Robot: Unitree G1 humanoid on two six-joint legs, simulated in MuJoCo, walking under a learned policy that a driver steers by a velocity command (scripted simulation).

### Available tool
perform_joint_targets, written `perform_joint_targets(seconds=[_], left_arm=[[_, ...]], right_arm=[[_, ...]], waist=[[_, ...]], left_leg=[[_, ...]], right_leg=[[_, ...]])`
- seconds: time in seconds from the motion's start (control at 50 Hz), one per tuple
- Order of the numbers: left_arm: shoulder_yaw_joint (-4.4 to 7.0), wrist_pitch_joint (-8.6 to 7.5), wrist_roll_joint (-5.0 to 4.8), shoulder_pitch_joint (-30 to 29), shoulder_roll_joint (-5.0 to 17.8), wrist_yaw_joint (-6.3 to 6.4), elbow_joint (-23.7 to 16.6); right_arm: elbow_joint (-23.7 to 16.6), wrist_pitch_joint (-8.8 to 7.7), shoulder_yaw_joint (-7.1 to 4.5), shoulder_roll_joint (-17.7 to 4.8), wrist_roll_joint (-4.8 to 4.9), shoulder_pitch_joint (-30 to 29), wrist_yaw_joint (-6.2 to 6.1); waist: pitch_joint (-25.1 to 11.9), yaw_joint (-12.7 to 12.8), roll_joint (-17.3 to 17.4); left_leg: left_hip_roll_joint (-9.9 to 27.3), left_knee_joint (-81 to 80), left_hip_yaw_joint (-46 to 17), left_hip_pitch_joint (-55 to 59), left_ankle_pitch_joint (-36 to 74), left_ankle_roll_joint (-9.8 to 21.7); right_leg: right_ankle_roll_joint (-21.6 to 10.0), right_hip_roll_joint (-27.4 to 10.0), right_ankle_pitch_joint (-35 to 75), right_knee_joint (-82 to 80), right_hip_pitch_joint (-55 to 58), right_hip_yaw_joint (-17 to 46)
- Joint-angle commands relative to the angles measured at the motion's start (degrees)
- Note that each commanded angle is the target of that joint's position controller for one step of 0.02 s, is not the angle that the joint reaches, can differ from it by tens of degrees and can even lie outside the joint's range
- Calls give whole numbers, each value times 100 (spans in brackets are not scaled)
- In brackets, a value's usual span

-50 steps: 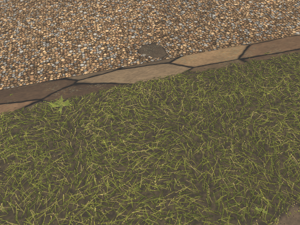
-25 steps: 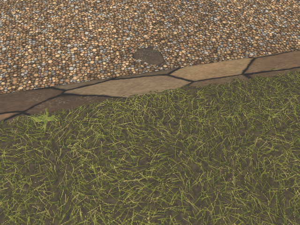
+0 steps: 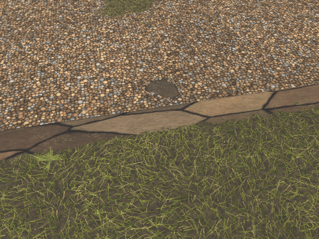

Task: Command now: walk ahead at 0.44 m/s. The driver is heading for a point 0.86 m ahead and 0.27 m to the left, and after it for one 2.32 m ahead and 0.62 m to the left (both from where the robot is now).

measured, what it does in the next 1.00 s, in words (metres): walks ahead: left foot, then right foot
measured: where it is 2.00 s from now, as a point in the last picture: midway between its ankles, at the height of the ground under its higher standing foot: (143, 131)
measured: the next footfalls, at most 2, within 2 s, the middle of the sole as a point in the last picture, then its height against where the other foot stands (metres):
left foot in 0.22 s outside the picture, level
right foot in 0.70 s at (167, 210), level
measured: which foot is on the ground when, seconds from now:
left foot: up 0.00-0.20, down 0.22-0.68, up 0.70-1.00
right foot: down 0.00-0.24, up 0.26-0.68, down 0.70-1.00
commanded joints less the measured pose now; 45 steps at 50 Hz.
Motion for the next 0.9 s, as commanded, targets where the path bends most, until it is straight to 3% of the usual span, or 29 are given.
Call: perform_joint_targets(seconds=[0.02,0.06,0.1,0.12,0.14,0.18,0.2,0.22,0.24,0.26,0.28,0.3,0.32,0.34,0.36,0.42,0.48,0.56,0.62,0.66,0.68,0.7,0.72,0.74,0.76,0.78,0.8,0.84,0.9], left_arm=[[225,-266,24,718,979,8,-68],[195,-280,-40,548,841,-58,-211],[215,-237,-42,351,914,-93,-351],[214,-199,434,379,930,-170,-311],[244,-179,459,279,961,-209,-315],[295,-173,324,137,1098,-262,-334],[297,-195,284,16,1141,-283,-360],[269,-223,308,-108,1084,-305,-383],[183,-243,391,-427,716,-308,-617],[121,-337,254,-424,268,-321,-978],[127,-331,239,-638,440,-353,-1061],[162,-333,238,-779,646,-425,-1072],[151,-306,269,-589,570,-470,-982],[134,-225,394,-543,492,-507,-985],[103,-127,433,-556,412,-565,-1020],[56,49,361,-1185,417,-618,-1323],[-10,50,320,-2116,434,-624,-1742],[-120,34,231,-2756,362,-641,-2056],[-78,13,221,-2521,549,-516,-2081],[51,-4,221,-1293,887,-404,-1803],[164,-12,231,-15,1086,-329,-1411],[303,-14,359,1053,1472,-235,-1165],[415,-58,564,896,1938,-240,-1181],[405,-42,377,627,1590,-326,-1203],[316,-106,381,33,1210,-320,-1198],[240,-181,380,-174,867,-333,-1179],[192,-236,396,-284,710,-310,-1119],[75,-317,310,-146,417,-284,-928],[84,-435,200,55,536,-296,-841]], right_arm=[[-752,-384,-110,-465,97,-1265,132],[-728,-484,-112,-449,78,-1195,188],[-732,-498,-75,-314,56,-1274,226],[-956,-271,-38,-243,-524,-1354,438],[-978,-144,-61,-246,-519,-1230,509],[-874,-48,-121,-425,-394,-520,480],[-679,-63,-205,-593,-381,214,408],[-310,-140,-338,-878,-391,1450,297],[-104,-222,-479,-1529,-527,2683,169],[-75,-263,-433,-1732,-465,2551,132],[-338,-232,-362,-1468,-450,1427,119],[-537,-263,-275,-1065,-397,894,156],[-562,-295,-220,-868,-353,673,184],[-581,-333,-157,-704,-312,553,171],[-540,-371,-102,-555,-320,593,148],[-374,-462,-68,-506,-288,1125,119],[-348,-528,-30,-462,-251,1429,130],[-263,-602,-17,-568,-183,1685,67],[-208,-561,-49,-852,-237,1718,48],[-142,-410,-129,-1142,-377,1746,-42],[-177,-307,-172,-1230,-402,1564,-77],[-311,-290,-127,-952,-406,1520,-55],[-565,-344,109,218,-151,2229,156],[-663,-439,-22,-477,-65,1683,114],[-866,-440,-82,-661,-41,1000,58],[-872,-436,-46,-577,-95,881,66],[-839,-367,-33,-438,-164,882,102],[-870,-145,7,-174,-305,1091,233],[-1242,84,38,-91,-296,345,306]], waist=[[833,322,-613],[607,215,-381],[554,167,-592],[623,162,-791],[715,66,-958],[688,-252,-803],[480,-622,-558],[-63,-1225,9],[-608,-1755,1519],[-642,-1321,2603],[48,-750,1437],[191,-563,535],[243,-296,329],[295,-133,409],[382,-60,532],[765,-118,311],[1025,-256,170],[1198,-305,197],[698,-105,471],[-117,491,889],[-696,1080,866],[-1331,1379,550],[-1857,421,-1290],[-1892,623,-748],[-658,402,-322],[-258,242,255],[8,27,294],[258,-300,-77],[769,-318,-114]], left_leg=[[587,1400,-484,-3031,-78,177],[717,1027,-423,-2906,272,120],[553,325,-61,-1782,541,-53],[293,23,337,-970,575,-184],[209,-219,519,-339,619,-200],[42,-470,783,908,789,-168],[-109,-569,862,1776,698,-125],[-101,-699,685,3053,346,-34],[1397,-1577,-1421,3843,-1999,159],[2239,-3392,-4649,3750,-3789,468],[2376,-3257,-4366,3100,-3673,586],[2155,-2981,-3513,2573,-2779,557],[1821,-3037,-2747,2067,-1998,493],[1569,-3156,-2265,1711,-1531,420],[1424,-3285,-1939,1511,-1260,413],[1208,-3535,-1336,1632,-222,542],[1027,-3817,-750,1594,901,649],[1131,-4354,-213,1980,2752,612],[1242,-3419,141,3031,6280,476],[1370,-1546,228,3355,8086,377],[1272,61,324,2942,7810,323],[1002,2024,239,1515,5978,345],[-120,4284,-193,-1174,-183,163],[-133,4762,-938,-1765,-164,397],[271,4599,-800,-2069,552,441],[516,4267,-774,-1797,865,460],[666,4037,-810,-1518,961,440],[855,3762,-844,-1172,1029,308],[975,3413,-609,-1849,1580,200]], right_leg=[[-1310,-2272,-2110,-2136,1433,3098],[-999,-1919,-1315,-2090,1616,2313],[-804,-1499,-896,-2164,860,1529],[-775,-1124,-910,-2336,255,1082],[-754,-1052,-884,-2343,-174,844],[-777,-1093,-704,-1985,-753,631],[-731,-997,286,-1270,-996,432],[-641,-650,1441,424,-1374,17],[-411,-203,594,3126,-2427,-349],[-459,658,-1077,4471,-3815,476],[-596,14,-363,5080,-4324,738],[-627,-380,371,4907,-4166,527],[-544,-609,723,4525,-3705,452],[-422,-730,860,4247,-3409,409],[-302,-789,984,4142,-3304,342],[-110,-779,1495,3725,-3881,72],[-8,-636,2022,2383,-3757,-196],[-293,-359,2609,807,-2771,-583],[-605,188,2077,436,-2034,-869],[-815,595,1206,517,-799,-843],[-918,638,1036,201,519,-797],[-1059,-256,-219,422,2202,206],[-1647,-2121,-2395,-422,3825,3650],[-1490,-2092,-3200,-1538,3458,4956],[-1232,-1936,-2360,-1582,2397,3677],[-1100,-1819,-1424,-1696,1485,2889],[-885,-1606,-928,-1815,831,2230],[-580,-1369,-549,-2087,31,1325],[-193,-1143,590,-2369,-205,135]])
